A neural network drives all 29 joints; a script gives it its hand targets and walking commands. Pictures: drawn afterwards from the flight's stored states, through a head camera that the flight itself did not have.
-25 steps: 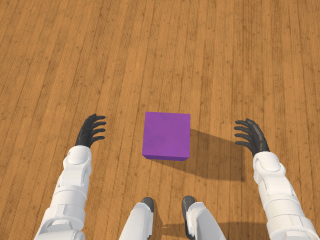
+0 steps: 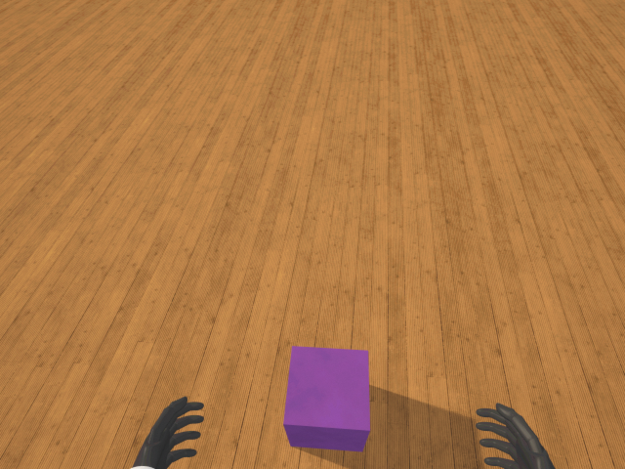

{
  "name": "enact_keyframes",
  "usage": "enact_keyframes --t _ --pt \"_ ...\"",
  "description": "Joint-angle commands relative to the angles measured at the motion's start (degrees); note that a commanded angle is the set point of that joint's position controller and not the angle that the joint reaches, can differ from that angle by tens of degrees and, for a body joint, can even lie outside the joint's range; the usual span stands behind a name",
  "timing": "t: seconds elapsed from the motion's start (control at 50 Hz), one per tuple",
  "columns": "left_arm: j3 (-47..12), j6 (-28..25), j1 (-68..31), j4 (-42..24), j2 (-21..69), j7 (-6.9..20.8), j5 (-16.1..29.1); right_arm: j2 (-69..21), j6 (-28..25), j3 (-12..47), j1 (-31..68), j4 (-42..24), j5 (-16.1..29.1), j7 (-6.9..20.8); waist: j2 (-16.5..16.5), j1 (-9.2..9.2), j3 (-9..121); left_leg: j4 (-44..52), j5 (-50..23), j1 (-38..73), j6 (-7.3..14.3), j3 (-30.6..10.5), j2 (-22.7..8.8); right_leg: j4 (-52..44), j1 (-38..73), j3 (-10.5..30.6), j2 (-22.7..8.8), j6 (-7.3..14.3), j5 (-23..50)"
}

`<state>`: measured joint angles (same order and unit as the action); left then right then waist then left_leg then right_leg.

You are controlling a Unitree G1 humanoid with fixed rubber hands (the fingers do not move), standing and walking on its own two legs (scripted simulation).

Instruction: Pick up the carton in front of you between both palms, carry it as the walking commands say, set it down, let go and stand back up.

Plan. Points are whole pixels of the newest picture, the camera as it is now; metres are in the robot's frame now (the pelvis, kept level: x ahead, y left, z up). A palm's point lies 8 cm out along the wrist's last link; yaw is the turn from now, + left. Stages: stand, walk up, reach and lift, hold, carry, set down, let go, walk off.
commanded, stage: let go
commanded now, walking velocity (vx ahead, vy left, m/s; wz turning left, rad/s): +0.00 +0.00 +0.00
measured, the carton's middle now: (328, 400) +0.41 +0.01 -0.65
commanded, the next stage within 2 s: stand in 0.38 s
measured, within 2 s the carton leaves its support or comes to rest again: neither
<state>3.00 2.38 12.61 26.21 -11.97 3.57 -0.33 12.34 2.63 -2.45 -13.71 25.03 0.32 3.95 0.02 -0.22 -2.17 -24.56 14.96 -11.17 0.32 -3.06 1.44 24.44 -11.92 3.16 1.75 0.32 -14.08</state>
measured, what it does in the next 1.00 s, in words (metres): stands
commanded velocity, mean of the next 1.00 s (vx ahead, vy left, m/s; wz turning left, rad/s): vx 0.00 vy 0.00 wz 0.00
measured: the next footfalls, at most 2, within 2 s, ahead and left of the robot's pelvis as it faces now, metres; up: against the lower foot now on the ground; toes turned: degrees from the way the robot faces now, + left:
none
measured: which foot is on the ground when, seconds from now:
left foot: down 0.00-1.00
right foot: down 0.00-1.00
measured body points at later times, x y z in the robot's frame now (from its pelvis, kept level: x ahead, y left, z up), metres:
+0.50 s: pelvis +0.00 +0.00 -0.01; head +0.00 +0.00 +0.44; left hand +0.15 +0.26 -0.09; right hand +0.17 -0.27 -0.08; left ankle -0.02 +0.12 -0.74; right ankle -0.02 -0.12 -0.74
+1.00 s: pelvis -0.01 +0.00 +0.00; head -0.01 -0.01 +0.45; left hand +0.11 +0.28 -0.11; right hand +0.11 -0.28 -0.11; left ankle -0.02 +0.12 -0.74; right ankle -0.02 -0.12 -0.74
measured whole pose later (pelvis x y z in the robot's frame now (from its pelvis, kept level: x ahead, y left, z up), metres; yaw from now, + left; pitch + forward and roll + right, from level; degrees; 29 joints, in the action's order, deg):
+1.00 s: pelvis -0.01 +0.00 +0.00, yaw +1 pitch -2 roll +0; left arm 3.0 -0.8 12.0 45.1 -16.5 -1.7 -1.1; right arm 16.9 -0.9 -3.0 -12.4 45.1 -1.0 -1.8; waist -0.7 0.0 -1.5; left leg -28.3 16.9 -8.9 0.1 -3.1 1.2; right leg 28.0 -9.4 1.9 1.6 0.5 -16.1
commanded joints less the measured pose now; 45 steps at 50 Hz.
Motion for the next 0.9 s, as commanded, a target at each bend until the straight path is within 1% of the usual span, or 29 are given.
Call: enact_keyframes --t 0.0,0.1,0.18,0.3,0.32,0.34,0.36,0.38,0.4,0.46,0.56,0.62,0.88 --pt "1.0 1.4 -2.8 -6.5 -5.1 0.5 0.0 5.0 1.3 -1.3 3.1 -5.9 -0.3 0.2 -0.4 0.39 0.6 4.7 -5.7 2.0 -1.2 2.3 0.3 -3.7 5.5 -2.3 0.5 -1.5 6.0" --pt "1.0 4.2 -3.3 -7.0 -5.3 0.9 -0.3 5.2 4.1 -1.8 3.5 -5.9 -1.2 0.2 0.6 -0.01 -2.8 4.2 -4.3 3.3 -1.1 2.6 0.4 -3.4 6.5 -2.6 0.5 -1.3 4.6" --pt "1.2 5.2 -2.9 -7.5 -5.3 0.9 -0.6 5.1 5.2 -1.9 3.3 -6.2 -1.5 0.1 0.4 -0.08 -2.7 3.5 -6.8 4.7 -1.1 2.6 0.6 -2.9 7.7 -2.6 0.5 -1.3 7.1" --pt "1.5 5.4 -2.8 -7.9 -5.3 0.7 -1.1 4.9 5.4 -1.8 3.5 -6.8 -1.5 0.2 -0.2 0.23 -1.3 2.7 -10.3 5.6 -1.1 2.4 0.9 -2.2 8.8 -2.2 0.5 -1.2 10.6" --pt "1.9 3.6 0.5 -4.6 -5.6 -0.4 0.2 6.6 8.5 -1.9 5.5 -10.2 -2.4 -1.5 1.6 1.13 1.9 1.5 -14.2 8.2 -0.9 2.4 0.9 -0.4 8.4 -2.6 2.0 -1.8 10.9" --pt "1.4 3.2 -0.2 -5.6 -5.5 -0.9 -0.1 5.9 9.2 -1.3 3.9 -9.7 -2.3 -2.1 0.5 0.80 1.5 0.9 -15.2 7.3 -1.1 2.4 1.0 -0.2 8.2 -2.4 1.8 -1.7 10.8" --pt "0.9 3.1 -0.9 -5.7 -5.3 -1.1 0.1 5.7 9.6 -0.8 4.0 -9.7 -2.2 -2.5 0.3 0.53 1.3 0.8 -14.9 7.0 -1.1 2.2 0.9 0.0 7.4 -2.2 1.7 -1.7 10.7" --pt "3.6 1.0 -3.0 2.4 -12.0 -3.0 -0.4 11.4 4.3 -4.0 5.2 0.7 -0.2 -3.8 -1.6 0.41 2.5 -2.2 -10.9 2.0 -1.3 2.1 -2.0 0.8 2.0 -1.1 -2.4 -1.8 11.2" --pt "3.5 0.0 -2.1 2.8 -12.0 -3.7 -0.5 11.2 1.7 -4.0 3.5 1.6 -0.7 -4.3 -1.5 -0.25 3.2 -2.3 -9.5 2.6 -1.0 0.8 -2.2 1.0 2.0 -0.1 -3.0 -1.2 10.9" --pt "3.0 -1.8 -2.4 5.1 -10.1 -4.1 -0.6 9.2 -1.9 -3.4 4.6 5.1 -1.2 -4.4 -1.2 0.11 2.4 -1.2 -5.8 1.2 -0.7 -1.0 -3.2 0.0 -0.3 0.8 -3.1 -0.5 5.8" --pt "2.9 -3.1 -2.6 8.2 -10.7 -4.5 -0.8 10.3 -3.6 -3.4 4.4 9.0 -1.5 -4.8 -0.8 0.08 3.3 -1.6 -11.4 1.4 -0.6 -2.0 -3.9 0.6 0.8 1.5 -3.5 -0.4 10.5" --pt "2.8 -3.5 -2.3 9.7 -11.2 -4.9 -0.9 11.0 -4.0 -3.4 3.9 10.7 -1.6 -5.3 -0.4 0.10 3.7 -1.7 -13.1 1.8 -0.6 -2.5 -4.2 0.9 1.4 1.7 -3.8 -0.4 11.7" --pt "2.2 -3.9 -1.6 14.4 -12.5 -5.5 -0.8 12.1 -4.3 -2.7 2.5 15.6 -1.4 -5.9 -0.3 0.31 2.5 -0.2 -12.0 1.5 -0.3 -3.7 -4.9 0.0 2.6 2.6 -4.9 -0.2 11.0"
